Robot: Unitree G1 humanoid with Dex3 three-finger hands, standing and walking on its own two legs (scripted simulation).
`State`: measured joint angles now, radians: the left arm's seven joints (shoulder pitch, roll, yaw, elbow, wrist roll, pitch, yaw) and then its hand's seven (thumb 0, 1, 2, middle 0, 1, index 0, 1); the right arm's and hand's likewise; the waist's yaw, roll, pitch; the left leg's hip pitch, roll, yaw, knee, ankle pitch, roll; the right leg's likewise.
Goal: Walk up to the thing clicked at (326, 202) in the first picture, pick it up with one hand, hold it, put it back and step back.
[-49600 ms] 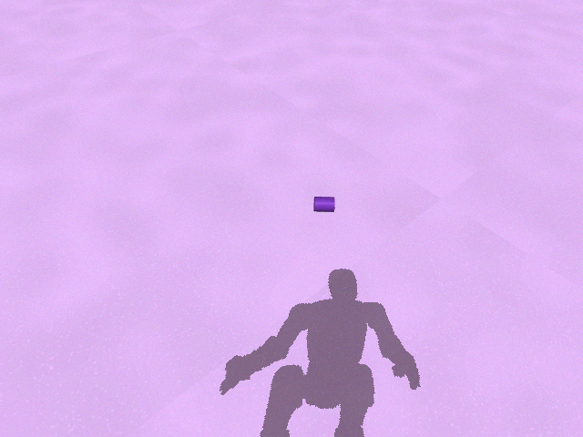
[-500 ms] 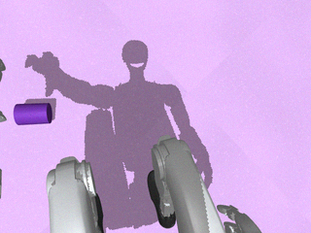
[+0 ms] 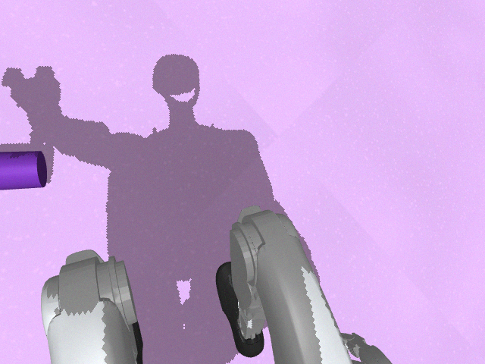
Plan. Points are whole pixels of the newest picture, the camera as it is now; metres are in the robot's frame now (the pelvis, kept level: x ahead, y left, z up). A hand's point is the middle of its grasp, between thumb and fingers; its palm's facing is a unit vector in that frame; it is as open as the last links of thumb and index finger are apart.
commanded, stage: home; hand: left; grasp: from above
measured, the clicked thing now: (13, 170) +0.50 +0.29 -0.30
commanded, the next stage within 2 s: none
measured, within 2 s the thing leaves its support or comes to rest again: neither
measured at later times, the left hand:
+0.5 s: hand out of the picture +0.36 +0.28 +0.03, palm faces -0.25 -0.64 -0.73, open 8.0 cm
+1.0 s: hand out of the picture +0.26 +0.22 +0.24, palm faces +0.16 -0.95 -0.27, open 7.4 cm
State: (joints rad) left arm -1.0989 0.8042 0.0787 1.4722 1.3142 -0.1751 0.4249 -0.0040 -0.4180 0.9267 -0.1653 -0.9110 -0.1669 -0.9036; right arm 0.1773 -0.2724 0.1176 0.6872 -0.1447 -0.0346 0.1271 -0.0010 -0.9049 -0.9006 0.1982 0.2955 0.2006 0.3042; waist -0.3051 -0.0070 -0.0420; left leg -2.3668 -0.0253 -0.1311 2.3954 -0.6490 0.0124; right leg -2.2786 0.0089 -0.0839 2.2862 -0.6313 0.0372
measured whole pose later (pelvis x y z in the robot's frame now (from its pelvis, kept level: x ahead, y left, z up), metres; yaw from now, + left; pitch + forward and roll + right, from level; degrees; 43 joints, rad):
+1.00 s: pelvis +0.06 +0.00 +0.33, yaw +8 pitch +19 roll -4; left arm 0.19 0.26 0.05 0.14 -0.01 0.38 0.09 0.01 0.90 0.90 -0.20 -0.30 -0.20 -0.30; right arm 0.21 -0.20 0.06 0.55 0.03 -0.12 -0.12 0.01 -0.90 -0.90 0.20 0.30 0.20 0.30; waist -0.07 0.03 -0.18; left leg -1.08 0.01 -0.08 1.30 -0.55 0.00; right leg -1.03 0.00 -0.06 1.23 -0.53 0.01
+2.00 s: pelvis +0.09 +0.00 +0.38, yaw +9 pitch +10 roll -3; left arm 0.50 0.22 0.03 -0.12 -0.06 0.45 0.02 0.01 0.91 0.90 -0.20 -0.30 -0.20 -0.30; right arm 0.31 -0.22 0.04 0.54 0.00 -0.23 -0.18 0.01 -0.90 -0.90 0.20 0.30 0.20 0.30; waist -0.04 0.05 -0.16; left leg -0.68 0.01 -0.07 1.00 -0.49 0.00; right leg -0.64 0.01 -0.04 0.93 -0.46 0.01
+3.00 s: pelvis +0.09 +0.00 +0.38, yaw +9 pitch +10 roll -3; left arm 0.50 0.22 0.03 -0.13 -0.05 0.46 0.02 0.01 0.91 0.90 -0.20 -0.30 -0.20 -0.30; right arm 0.30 -0.22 0.03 0.53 0.00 -0.24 -0.18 0.01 -0.90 -0.90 0.20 0.30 0.20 0.30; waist -0.04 0.04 -0.17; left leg -0.69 0.01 -0.06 1.01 -0.50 0.00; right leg -0.64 0.01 -0.04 0.94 -0.47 0.01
